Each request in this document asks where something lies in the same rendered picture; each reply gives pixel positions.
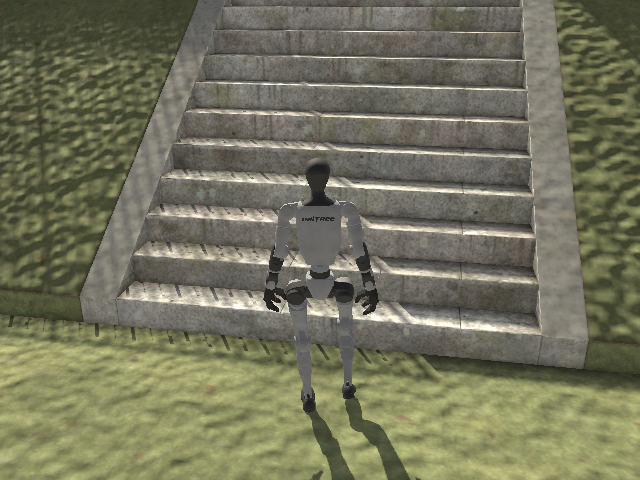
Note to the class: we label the robot left upper arm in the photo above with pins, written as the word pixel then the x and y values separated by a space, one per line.
pixel 286 213

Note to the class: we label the robot right hand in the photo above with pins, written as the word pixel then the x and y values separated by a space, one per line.
pixel 372 300

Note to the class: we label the left robot forearm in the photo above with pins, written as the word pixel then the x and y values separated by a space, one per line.
pixel 274 270

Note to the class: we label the right robot forearm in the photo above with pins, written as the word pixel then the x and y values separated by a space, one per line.
pixel 365 270

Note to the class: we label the robot right upper arm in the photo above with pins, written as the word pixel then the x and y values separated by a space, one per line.
pixel 350 211

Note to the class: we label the robot left hand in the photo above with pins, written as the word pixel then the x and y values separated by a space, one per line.
pixel 269 295

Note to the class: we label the robot right foot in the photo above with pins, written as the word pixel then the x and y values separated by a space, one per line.
pixel 348 391

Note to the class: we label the robot left thigh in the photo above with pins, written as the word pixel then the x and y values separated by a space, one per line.
pixel 297 303

